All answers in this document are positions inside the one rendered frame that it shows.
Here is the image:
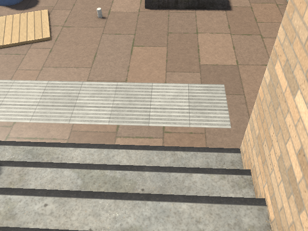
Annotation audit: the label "stairs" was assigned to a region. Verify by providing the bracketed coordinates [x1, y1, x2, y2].
[0, 141, 272, 231]

